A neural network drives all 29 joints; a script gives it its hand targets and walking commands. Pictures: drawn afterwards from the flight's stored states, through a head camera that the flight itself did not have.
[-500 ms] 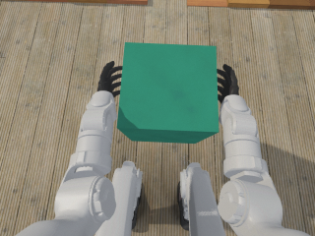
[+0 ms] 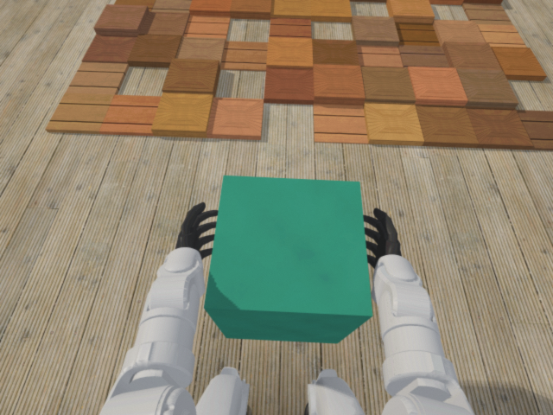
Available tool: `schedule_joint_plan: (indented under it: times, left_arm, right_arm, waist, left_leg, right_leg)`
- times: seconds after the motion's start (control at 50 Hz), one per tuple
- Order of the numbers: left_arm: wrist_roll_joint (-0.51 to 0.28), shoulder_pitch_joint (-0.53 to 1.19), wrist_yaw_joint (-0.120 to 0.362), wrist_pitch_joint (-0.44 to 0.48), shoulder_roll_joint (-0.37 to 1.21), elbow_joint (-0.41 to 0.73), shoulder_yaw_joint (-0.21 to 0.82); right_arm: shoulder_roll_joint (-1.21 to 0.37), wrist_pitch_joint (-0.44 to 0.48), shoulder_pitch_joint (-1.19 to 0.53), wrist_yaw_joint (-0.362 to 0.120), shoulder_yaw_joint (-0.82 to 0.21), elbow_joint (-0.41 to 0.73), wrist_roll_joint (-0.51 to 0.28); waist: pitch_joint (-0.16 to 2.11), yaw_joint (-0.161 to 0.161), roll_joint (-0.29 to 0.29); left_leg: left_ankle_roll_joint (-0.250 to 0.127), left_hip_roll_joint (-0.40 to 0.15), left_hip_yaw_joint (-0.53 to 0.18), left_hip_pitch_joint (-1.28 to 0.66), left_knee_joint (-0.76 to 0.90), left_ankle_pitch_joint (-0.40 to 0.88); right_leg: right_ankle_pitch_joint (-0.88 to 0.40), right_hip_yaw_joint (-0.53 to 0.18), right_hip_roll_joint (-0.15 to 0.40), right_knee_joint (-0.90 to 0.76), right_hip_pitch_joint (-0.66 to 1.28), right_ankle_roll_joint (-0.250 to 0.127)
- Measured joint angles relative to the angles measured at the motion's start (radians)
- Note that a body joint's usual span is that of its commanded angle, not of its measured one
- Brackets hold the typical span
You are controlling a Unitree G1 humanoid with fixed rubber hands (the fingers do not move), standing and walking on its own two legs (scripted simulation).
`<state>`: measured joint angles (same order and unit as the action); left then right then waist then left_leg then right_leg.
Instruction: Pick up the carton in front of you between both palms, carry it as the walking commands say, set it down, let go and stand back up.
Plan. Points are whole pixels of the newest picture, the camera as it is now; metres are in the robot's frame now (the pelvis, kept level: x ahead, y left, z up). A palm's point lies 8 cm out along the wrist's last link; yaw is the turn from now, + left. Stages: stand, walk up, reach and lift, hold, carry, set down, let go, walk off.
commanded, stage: reach and lift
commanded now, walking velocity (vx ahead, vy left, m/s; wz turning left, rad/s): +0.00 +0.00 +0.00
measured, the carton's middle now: (286, 268) +0.37 +0.00 -0.09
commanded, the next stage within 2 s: hold in 1.50 s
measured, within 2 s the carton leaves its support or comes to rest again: neither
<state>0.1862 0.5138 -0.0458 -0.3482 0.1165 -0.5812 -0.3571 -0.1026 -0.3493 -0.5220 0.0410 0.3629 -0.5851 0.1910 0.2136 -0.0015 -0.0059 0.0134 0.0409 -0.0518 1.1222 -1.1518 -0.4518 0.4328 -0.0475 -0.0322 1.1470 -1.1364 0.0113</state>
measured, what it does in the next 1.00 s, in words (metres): rises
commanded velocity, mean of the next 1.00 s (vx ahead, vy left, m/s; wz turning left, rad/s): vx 0.00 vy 0.00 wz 0.00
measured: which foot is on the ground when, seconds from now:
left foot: down 0.00-1.00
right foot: down 0.00-1.00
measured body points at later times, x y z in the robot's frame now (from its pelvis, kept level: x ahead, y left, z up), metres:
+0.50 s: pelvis +0.03 +0.00 +0.10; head +0.00 +0.00 +0.54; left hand +0.34 +0.15 +0.11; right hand +0.34 -0.15 +0.11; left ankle +0.04 +0.12 -0.64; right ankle +0.05 -0.12 -0.64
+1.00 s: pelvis +0.02 +0.00 +0.10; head +0.01 +0.00 +0.55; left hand +0.34 +0.15 +0.12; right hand +0.34 -0.15 +0.12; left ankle +0.04 +0.12 -0.64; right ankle +0.05 -0.12 -0.64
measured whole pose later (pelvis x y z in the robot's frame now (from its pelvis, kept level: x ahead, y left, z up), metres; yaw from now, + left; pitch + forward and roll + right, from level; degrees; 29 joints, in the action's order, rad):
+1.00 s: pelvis +0.02 +0.00 +0.10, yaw +0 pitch -5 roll +0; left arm 0.29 0.33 0.03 -0.62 0.17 -0.36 -0.31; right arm -0.17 -0.62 -0.33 -0.02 0.32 -0.35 0.30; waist -0.04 0.00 0.00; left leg 0.00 0.02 -0.06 0.14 -0.45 -0.22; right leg 0.20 -0.05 -0.02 0.44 -0.15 0.00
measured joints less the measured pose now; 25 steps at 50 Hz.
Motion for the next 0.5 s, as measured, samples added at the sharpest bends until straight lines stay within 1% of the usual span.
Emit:
schedule_joint_plan:
  times: [0.12, 0.24, 0.42, 0.5]
  left_arm:
    - [0.005, -0.083, 0.007, -0.012, 0.01, 0.026, 0.022]
    - [0.012, -0.155, 0.014, -0.048, 0.021, 0.065, 0.044]
    - [0.028, -0.232, 0.028, -0.152, 0.035, 0.16, 0.074]
    - [0.05, -0.236, 0.041, -0.206, 0.039, 0.188, 0.075]
  right_arm:
    - [-0.016, -0.012, 0.081, 0.0, -0.024, 0.026, 0.004]
    - [-0.028, -0.048, 0.154, -0.004, -0.047, 0.067, 0.011]
    - [-0.046, -0.152, 0.235, -0.014, -0.075, 0.167, 0.025]
    - [-0.055, -0.205, 0.24, -0.024, -0.074, 0.195, 0.048]
  waist:
    - [-0.032, -0.001, 0.0]
    - [-0.067, -0.001, -0.001]
    - [-0.12, 0.001, -0.001]
    - [-0.148, 0.001, 0.0]
  left_leg:
    - [-0.002, -0.005, -0.005, -0.212, 0.153, 0.038]
    - [-0.005, -0.011, -0.008, -0.43, 0.315, 0.086]
    - [-0.007, -0.017, -0.012, -0.739, 0.535, 0.159]
    - [-0.008, -0.02, -0.013, -0.852, 0.606, 0.185]
  right_leg:
    - [-0.037, 0.0, 0.002, -0.154, 0.213, -0.004]
    - [-0.084, -0.001, 0.005, -0.316, 0.432, -0.006]
    - [-0.157, -0.003, 0.01, -0.536, 0.742, -0.007]
    - [-0.184, -0.004, 0.011, -0.608, 0.855, -0.007]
